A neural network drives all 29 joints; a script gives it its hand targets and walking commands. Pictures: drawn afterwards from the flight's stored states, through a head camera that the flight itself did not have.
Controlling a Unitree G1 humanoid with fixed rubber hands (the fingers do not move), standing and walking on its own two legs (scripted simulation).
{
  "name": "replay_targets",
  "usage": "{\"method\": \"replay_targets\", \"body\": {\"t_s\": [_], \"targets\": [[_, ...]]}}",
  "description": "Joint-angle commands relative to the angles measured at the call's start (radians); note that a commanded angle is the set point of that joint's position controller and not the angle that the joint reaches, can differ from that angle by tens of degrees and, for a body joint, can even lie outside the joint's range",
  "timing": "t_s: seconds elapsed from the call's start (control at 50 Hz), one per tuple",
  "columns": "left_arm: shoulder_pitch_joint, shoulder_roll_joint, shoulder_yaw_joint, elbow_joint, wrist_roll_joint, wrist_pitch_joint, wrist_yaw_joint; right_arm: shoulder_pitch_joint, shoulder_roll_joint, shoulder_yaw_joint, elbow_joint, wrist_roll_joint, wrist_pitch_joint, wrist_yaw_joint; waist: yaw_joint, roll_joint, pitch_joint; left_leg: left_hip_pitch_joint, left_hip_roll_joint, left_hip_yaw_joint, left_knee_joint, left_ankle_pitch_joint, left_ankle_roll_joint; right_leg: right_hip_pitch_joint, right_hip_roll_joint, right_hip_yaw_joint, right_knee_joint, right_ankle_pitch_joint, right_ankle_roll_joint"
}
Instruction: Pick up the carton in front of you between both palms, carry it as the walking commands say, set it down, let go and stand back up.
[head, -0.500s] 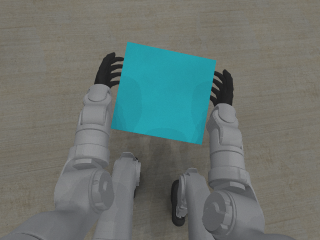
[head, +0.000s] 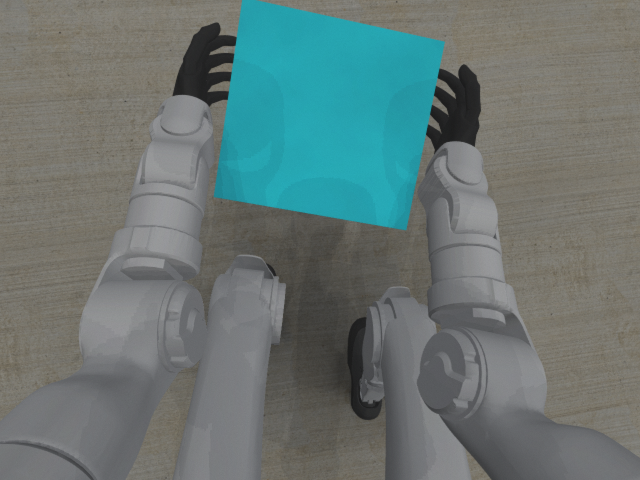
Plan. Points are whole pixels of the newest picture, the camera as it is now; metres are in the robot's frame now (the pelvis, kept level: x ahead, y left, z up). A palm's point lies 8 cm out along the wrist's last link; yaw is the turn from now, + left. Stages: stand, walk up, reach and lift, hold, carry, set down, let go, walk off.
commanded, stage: set down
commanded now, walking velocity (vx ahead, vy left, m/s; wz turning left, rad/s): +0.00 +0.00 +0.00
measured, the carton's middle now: (320, 135) +0.48 +0.09 -0.21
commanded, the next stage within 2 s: none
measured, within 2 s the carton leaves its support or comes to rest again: rests again in 0.76 s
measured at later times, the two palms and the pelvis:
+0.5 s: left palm (214, 110) +0.50 +0.24 -0.25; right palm (412, 154) +0.50 -0.06 -0.24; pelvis -0.02 +0.00 -0.09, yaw -1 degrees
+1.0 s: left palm (214, 110) +0.50 +0.24 -0.26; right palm (413, 154) +0.50 -0.06 -0.26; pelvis -0.03 +0.00 -0.10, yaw -2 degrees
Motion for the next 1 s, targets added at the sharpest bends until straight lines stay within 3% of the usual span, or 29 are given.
{"method": "replay_targets", "body": {"t_s": [0.0,0.3,0.38,0.42,0.48,0.6,0.76,0.98], "targets": [[-0.509,-0.822,-0.393,-0.019,-0.109,-0.035,-0.217,-0.657,0.776,0.533,0.015,0.086,-0.018,0.240,0.061,0.150,-1.028,1.005,-0.105,0.071,-0.053,0.246,-0.021,0.063,0.120,-0.071,-0.152,0.208,0.007],[-0.740,-0.658,-0.395,0.085,-0.200,-0.069,-0.239,-0.875,0.669,0.537,0.060,0.155,-0.035,0.208,0.086,0.124,-0.958,0.845,-0.061,0.097,0.143,0.220,-0.009,0.073,0.111,-0.083,0.032,0.186,0.007],[-0.807,-0.651,-0.446,0.049,-0.263,-0.081,-0.233,-0.951,0.673,0.594,0.006,0.209,-0.044,0.203,0.095,0.132,-1.056,0.921,-0.054,0.099,0.193,0.289,-0.007,0.111,0.106,-0.090,0.082,0.235,0.009],[-0.845,-0.656,-0.454,0.012,-0.289,-0.085,-0.233,-0.977,0.681,0.620,-0.011,0.222,-0.043,0.199,0.109,0.097,-1.075,0.900,-0.059,0.100,0.206,0.315,-0.005,0.146,0.107,-0.093,0.098,0.253,0.007],[-0.821,-0.659,-0.450,0.054,-0.298,-0.085,-0.241,-0.970,0.699,0.629,0.008,0.218,-0.037,0.206,0.111,0.066,-1.013,0.900,-0.060,0.092,0.225,0.336,0.001,0.106,0.111,-0.099,0.111,0.241,0.010],[-0.789,-0.662,-0.396,0.166,-0.270,-0.087,-0.260,-0.943,0.685,0.565,0.092,0.187,-0.033,0.235,0.102,0.056,-0.832,0.779,-0.057,0.093,0.237,0.256,0.011,0.015,0.109,-0.091,0.114,0.181,0.003],[-0.836,-0.608,-0.360,0.210,-0.268,-0.109,-0.268,-0.944,0.619,0.494,0.149,0.152,-0.043,0.242,0.090,0.048,-0.730,0.700,-0.050,0.085,0.247,0.208,0.016,-0.017,0.103,-0.084,0.120,0.154,-0.002],[-0.787,-0.524,-0.271,0.317,-0.236,-0.108,-0.289,-0.866,0.566,0.405,0.255,0.078,-0.028,0.260,0.081,-0.013,-0.569,0.578,-0.040,0.068,0.250,0.142,0.033,-0.064,0.093,-0.077,0.113,0.103,-0.005]]}}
